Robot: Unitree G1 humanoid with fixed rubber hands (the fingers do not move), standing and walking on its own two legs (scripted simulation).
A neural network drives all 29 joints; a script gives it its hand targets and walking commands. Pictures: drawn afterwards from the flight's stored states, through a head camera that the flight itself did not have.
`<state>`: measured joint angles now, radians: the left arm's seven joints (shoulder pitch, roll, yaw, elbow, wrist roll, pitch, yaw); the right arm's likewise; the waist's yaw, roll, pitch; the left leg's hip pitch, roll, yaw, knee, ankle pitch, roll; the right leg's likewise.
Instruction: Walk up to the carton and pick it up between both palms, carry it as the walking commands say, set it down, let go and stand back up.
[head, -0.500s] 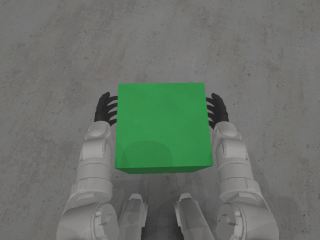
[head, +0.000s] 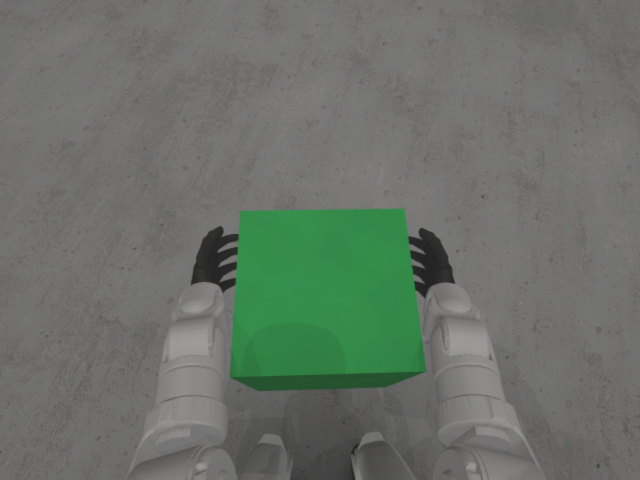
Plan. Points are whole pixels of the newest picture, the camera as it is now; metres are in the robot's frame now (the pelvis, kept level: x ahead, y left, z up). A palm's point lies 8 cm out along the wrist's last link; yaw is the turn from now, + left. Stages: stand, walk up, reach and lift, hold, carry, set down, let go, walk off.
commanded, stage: reach and lift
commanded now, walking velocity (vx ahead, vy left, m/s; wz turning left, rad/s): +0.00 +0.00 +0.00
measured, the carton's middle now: (322, 311) +0.35 +0.00 -0.11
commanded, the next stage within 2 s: none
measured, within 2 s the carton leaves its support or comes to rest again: neither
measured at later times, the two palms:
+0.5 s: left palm (190, 282) +0.34 +0.15 +0.03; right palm (456, 283) +0.34 -0.15 +0.03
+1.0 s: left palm (165, 276) +0.32 +0.15 +0.10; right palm (482, 275) +0.32 -0.15 +0.10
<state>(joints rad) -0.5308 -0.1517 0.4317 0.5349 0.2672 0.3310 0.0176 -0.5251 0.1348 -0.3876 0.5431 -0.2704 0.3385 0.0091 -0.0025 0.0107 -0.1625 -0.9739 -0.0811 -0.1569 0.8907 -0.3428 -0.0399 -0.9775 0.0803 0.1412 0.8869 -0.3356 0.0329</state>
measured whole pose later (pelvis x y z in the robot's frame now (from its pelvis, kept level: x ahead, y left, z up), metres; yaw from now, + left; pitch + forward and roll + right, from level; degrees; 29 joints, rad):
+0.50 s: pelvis +0.02 +0.00 +0.05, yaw +0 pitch +12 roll +0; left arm -0.39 -0.18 0.38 0.43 0.30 0.41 0.00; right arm -0.38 0.17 -0.35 0.44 -0.30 0.42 0.03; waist 0.00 0.00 -0.08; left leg -0.54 -0.06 -0.16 0.56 -0.23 -0.03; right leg -0.55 0.05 0.15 0.56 -0.23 0.02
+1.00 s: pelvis +0.03 +0.00 +0.06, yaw +0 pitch -2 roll +0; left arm -0.30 -0.16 0.28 0.32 0.29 0.64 0.00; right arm -0.30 0.16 -0.26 0.31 -0.28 0.65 0.02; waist -0.01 0.00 -0.03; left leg -0.15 -0.04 -0.16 0.39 -0.20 -0.02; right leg -0.15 0.04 0.14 0.39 -0.20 0.01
